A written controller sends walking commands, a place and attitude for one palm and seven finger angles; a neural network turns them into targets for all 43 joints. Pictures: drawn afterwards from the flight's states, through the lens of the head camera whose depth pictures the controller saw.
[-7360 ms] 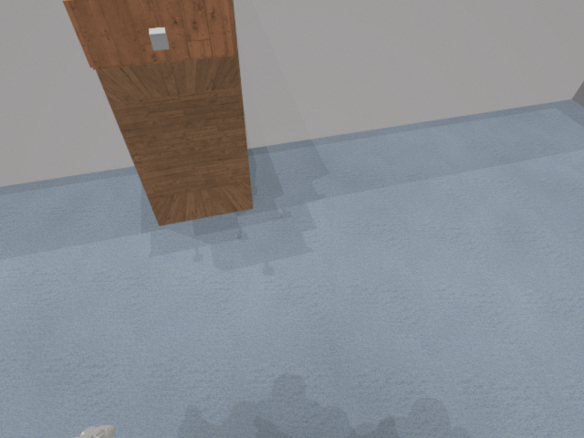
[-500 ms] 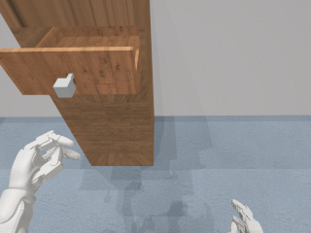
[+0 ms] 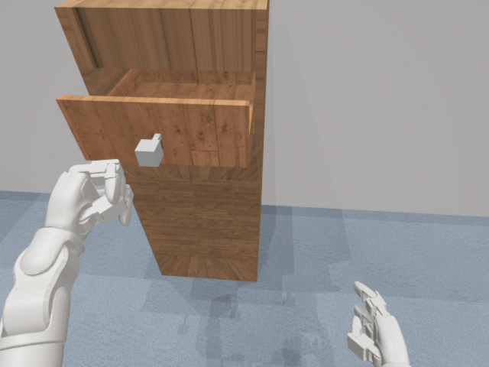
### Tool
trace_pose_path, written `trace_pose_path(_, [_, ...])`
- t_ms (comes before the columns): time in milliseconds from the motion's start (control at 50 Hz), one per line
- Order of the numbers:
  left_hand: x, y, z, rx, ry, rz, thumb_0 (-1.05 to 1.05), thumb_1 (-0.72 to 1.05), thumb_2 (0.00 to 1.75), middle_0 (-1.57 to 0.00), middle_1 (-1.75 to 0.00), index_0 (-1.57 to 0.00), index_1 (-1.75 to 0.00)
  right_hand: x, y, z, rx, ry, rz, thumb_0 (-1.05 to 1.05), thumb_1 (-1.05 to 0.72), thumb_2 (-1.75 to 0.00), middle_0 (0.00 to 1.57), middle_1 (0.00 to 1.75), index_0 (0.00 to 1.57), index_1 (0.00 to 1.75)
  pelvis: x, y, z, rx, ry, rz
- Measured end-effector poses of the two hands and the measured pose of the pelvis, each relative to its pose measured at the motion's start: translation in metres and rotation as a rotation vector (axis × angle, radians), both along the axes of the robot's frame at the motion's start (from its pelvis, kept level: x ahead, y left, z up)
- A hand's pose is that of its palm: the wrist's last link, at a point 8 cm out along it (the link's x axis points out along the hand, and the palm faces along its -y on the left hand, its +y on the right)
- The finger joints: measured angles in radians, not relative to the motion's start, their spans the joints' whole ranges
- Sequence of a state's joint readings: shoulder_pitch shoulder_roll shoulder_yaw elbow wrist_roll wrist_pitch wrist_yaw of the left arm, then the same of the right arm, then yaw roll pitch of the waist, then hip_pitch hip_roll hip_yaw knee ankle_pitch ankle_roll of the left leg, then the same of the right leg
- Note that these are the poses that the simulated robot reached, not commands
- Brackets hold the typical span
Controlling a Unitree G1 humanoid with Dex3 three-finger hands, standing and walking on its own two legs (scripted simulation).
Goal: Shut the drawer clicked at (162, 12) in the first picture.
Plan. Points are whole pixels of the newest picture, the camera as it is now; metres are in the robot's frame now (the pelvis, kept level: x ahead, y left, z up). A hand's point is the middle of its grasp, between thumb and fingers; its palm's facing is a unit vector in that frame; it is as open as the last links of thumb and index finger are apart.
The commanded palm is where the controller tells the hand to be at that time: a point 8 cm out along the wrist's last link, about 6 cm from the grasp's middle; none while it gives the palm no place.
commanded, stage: raise the hand and make a fist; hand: left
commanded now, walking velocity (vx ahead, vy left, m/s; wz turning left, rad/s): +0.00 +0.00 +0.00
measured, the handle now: (152, 147) +0.48 +0.25 +0.12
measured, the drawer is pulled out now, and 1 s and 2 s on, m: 0.14 0.14 0.14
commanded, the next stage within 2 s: bring the fist close to the handle in 0.58 s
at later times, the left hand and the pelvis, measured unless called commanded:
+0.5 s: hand (125, 173) +0.30 +0.20 +0.21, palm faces +0.06 -1.00 -0.05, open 3.2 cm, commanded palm +0.27 +0.25 +0.21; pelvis -0.01 -0.01 +0.01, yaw -1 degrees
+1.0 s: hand (136, 173) +0.34 +0.21 +0.18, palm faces +0.07 -1.00 -0.03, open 3.3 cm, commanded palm +0.31 +0.26 +0.18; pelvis -0.01 -0.02 +0.00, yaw +0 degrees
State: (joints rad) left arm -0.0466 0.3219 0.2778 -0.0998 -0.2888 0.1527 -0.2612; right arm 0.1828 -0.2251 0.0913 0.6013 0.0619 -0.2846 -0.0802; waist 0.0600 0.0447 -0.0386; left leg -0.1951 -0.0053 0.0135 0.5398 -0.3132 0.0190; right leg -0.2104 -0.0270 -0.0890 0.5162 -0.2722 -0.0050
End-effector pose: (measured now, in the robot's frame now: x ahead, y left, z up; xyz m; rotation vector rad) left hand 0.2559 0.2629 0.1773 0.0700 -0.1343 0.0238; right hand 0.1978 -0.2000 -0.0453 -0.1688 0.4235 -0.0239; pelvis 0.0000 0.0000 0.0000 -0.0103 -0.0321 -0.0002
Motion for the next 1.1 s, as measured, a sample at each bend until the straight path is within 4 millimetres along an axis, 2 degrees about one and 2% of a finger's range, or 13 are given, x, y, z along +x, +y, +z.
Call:
trace_pose_path(120, [0.005,0.001,0.023,0.003,-0.002,0.018,0.01,0.90,0.90,-1.38,-1.58,-1.38,-1.58,0.002,0.011,-0.002,0.019,0.032,0.028,0.02,-0.90,-0.90,0.20,0.30,0.20,0.30,-0.001,0.002,0.003,0.004,-0.014,-0.001])
trace_pose_path(260, [0.014,0.005,0.046,-0.008,-0.005,0.034,0.01,0.90,0.90,-1.39,-1.60,-1.40,-1.60,-0.004,0.003,-0.007,-0.001,0.089,0.014,0.02,-0.90,-0.90,0.20,0.30,0.20,0.30,-0.004,-0.001,0.005,0.006,-0.027,0.005])
trace_pose_path(460, [0.022,-0.007,0.032,-0.020,0.056,0.028,0.01,0.90,0.90,-1.40,-1.60,-1.40,-1.60,-0.015,-0.024,-0.007,-0.024,0.112,-0.048,0.02,-0.90,-0.90,0.20,0.30,0.20,0.30,-0.007,-0.007,0.005,0.010,-0.029,-0.008])
trace_pose_path(680, [0.022,0.005,0.036,-0.012,0.044,0.064,0.01,0.90,0.90,-1.40,-1.60,-1.40,-1.60,-0.022,-0.039,-0.010,-0.025,0.121,-0.074,0.02,-0.90,-0.90,0.20,0.30,0.20,0.30,-0.006,-0.016,0.006,0.010,-0.031,-0.011])
trace_pose_path(780, [0.023,0.007,0.030,-0.028,0.065,0.059,0.01,0.90,0.90,-1.40,-1.60,-1.40,-1.60,-0.022,-0.041,-0.012,-0.026,0.122,-0.073,0.02,-0.90,-0.90,0.20,0.30,0.20,0.30,-0.007,-0.018,0.005,0.009,-0.026,-0.004])
trace_pose_path(900, [0.038,0.006,0.010,-0.039,0.119,0.062,0.01,0.90,0.90,-1.40,-1.60,-1.40,-1.60,-0.025,-0.043,-0.015,-0.039,0.139,-0.080,0.02,-0.90,-0.90,0.20,0.30,0.20,0.30,-0.010,-0.019,0.004,0.008,-0.014,0.002])
trace_pose_path(1100, [0.071,0.002,-0.005,-0.052,0.113,0.035,0.01,0.90,0.90,-1.40,-1.60,-1.40,-1.60,-0.046,-0.051,-0.023,-0.048,0.201,-0.134,0.02,-0.90,-0.90,0.20,0.30,0.20,0.30,-0.005,-0.017,0.003,0.009,0.016,-0.019])
